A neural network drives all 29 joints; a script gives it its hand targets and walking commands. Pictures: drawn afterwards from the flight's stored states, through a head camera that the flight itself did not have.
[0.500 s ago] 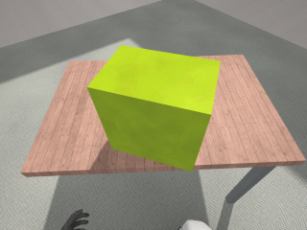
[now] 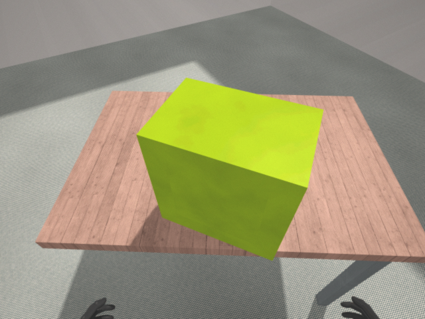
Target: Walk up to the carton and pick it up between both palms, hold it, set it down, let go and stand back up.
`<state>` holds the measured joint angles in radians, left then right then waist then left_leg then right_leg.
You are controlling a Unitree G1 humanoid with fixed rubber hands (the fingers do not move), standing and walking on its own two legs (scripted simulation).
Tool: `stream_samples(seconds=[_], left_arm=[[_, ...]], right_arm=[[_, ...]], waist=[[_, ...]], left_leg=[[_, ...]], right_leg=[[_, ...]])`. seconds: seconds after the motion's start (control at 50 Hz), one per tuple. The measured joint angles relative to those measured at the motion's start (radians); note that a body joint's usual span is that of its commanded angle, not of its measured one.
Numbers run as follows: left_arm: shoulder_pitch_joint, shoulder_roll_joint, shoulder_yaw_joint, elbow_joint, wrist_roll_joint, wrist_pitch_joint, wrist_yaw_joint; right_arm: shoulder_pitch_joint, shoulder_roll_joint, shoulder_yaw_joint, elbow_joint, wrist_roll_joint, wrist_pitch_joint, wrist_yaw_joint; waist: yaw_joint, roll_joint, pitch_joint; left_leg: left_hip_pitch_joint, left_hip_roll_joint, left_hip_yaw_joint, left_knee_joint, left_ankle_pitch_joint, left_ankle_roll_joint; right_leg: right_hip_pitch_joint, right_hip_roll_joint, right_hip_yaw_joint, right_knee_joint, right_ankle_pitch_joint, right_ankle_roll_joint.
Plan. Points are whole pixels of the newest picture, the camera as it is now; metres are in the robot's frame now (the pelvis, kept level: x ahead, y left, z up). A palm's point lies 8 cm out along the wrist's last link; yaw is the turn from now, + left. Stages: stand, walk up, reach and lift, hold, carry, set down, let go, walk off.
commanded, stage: walk up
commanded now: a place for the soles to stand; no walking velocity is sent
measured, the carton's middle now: (230, 171) +0.40 +0.00 +0.03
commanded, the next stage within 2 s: reach and lift in 1.22 s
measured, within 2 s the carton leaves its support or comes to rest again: neither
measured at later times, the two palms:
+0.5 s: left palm out of the picture +0.12 +0.25 -0.09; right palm out of the picture +0.09 -0.28 -0.09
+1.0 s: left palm out of the picture +0.09 +0.26 -0.09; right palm out of the picture +0.09 -0.28 -0.09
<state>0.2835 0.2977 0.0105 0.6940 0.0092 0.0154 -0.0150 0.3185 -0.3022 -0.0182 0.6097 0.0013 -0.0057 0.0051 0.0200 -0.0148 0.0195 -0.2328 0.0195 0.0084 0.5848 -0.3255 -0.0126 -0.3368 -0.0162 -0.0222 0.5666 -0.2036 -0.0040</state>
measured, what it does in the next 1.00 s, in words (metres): stands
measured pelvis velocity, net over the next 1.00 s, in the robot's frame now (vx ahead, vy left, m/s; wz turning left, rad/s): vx -0.01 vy -0.01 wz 0.01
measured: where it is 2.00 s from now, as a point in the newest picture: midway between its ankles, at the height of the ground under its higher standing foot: outside the picture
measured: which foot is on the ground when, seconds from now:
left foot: down 0.00-1.00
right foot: down 0.00-1.00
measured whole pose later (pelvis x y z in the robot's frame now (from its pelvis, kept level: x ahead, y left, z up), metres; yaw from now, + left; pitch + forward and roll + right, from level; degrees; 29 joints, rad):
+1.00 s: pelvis -0.01 -0.01 +0.00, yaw +1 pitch -1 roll +1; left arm 0.25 0.31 0.02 0.67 0.01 0.03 -0.03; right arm 0.34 -0.32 -0.04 0.60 -0.01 0.00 0.01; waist 0.01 -0.01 0.02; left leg -0.27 0.02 -0.01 0.60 -0.31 -0.02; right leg -0.37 -0.02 -0.04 0.59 -0.19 -0.02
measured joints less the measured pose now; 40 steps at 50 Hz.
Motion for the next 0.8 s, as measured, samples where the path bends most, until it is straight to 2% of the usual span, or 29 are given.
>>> stream_samples(seconds=[0.18, 0.46, 0.8], left_arm=[[-0.016, 0.004, -0.008, -0.016, -0.009, -0.002, -0.003], [-0.041, -0.003, -0.009, -0.024, -0.006, 0.001, -0.008], [-0.048, 0.019, 0.005, -0.026, -0.003, 0.013, -0.011]], right_arm=[[-0.031, 0.002, 0.007, -0.006, -0.002, 0.009, -0.004], [0.020, 0.001, -0.001, 0.023, -0.004, 0.004, -0.001], [0.010, -0.011, -0.014, 0.000, -0.008, 0.008, -0.002]], waist=[[-0.001, 0.025, -0.008], [-0.017, 0.010, -0.005], [-0.009, 0.012, 0.009]], left_leg=[[0.005, 0.006, -0.007, -0.005, -0.004, -0.009], [0.002, 0.007, -0.011, -0.013, 0.006, -0.016], [-0.029, 0.004, -0.014, 0.016, 0.011, -0.011]], right_leg=[[0.000, 0.005, -0.008, 0.010, -0.014, -0.013], [-0.004, 0.006, -0.012, 0.006, -0.008, -0.019], [-0.028, 0.002, -0.013, 0.022, 0.003, -0.019]])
